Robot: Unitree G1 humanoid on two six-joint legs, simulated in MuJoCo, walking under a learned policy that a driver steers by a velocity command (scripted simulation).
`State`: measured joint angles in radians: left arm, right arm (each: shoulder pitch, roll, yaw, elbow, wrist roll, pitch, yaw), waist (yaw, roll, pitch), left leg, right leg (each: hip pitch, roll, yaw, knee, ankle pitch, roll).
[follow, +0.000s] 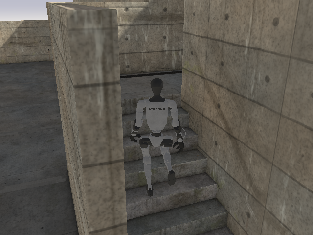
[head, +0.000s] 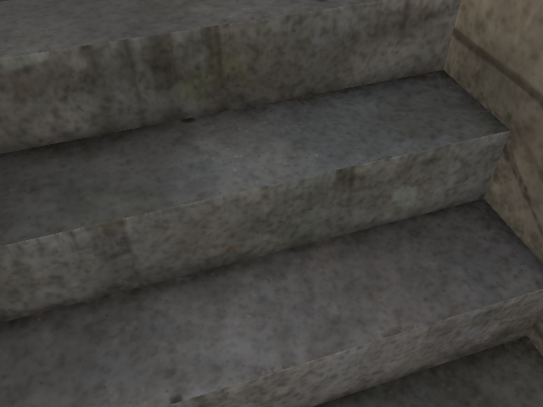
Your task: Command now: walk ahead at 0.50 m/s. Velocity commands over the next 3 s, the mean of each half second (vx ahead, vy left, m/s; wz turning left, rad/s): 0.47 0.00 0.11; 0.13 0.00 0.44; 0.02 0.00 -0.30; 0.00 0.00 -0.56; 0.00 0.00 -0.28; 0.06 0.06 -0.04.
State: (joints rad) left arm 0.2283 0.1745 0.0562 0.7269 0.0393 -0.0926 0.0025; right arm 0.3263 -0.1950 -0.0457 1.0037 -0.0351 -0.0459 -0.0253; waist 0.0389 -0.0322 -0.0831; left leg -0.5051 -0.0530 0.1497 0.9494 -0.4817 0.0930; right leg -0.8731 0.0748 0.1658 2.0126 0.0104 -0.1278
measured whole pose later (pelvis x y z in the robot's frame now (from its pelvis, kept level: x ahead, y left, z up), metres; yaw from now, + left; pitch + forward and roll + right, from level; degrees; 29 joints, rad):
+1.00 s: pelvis +0.45 +0.03 +0.36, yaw +17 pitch +1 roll +0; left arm 0.13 0.16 0.05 0.59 0.05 -0.05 0.03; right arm 0.19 -0.19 -0.06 0.81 -0.03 0.02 -0.04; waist 0.04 -0.01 -0.05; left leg -0.66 -0.08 0.10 1.06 -0.43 0.13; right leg -0.80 0.02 0.09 1.93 0.02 -0.05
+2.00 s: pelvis +0.53 +0.04 +0.42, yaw -14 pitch +3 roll +0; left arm 0.21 0.22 0.10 0.63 0.05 0.06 0.05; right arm 0.22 -0.14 -0.02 0.61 -0.04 0.01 -0.10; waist -0.01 -0.08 0.01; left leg -0.34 -0.01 0.04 0.65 -0.36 0.04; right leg -0.67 0.13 0.09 1.38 -0.43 0.06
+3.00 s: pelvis +0.56 +0.01 +0.44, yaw -20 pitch +1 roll +0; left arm 0.48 0.15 0.05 0.80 0.03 0.00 0.09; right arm 0.38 -0.15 -0.03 0.85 -0.02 0.01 -0.05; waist 0.03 -0.01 -0.01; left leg -0.11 -0.07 -0.01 0.43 -0.33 0.07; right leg -0.28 -0.01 -0.06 0.49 -0.22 -0.02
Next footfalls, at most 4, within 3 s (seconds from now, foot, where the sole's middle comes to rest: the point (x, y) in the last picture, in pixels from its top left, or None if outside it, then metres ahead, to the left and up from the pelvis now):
0.32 right None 0.38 -0.12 -0.53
0.82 left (241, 324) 0.54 0.11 -0.34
1.42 right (340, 297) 0.61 -0.07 -0.34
1.88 left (233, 306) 0.58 0.13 -0.34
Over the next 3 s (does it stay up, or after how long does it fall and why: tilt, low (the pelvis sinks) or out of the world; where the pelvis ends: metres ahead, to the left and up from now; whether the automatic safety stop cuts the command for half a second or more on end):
stays up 0.56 0.01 0.44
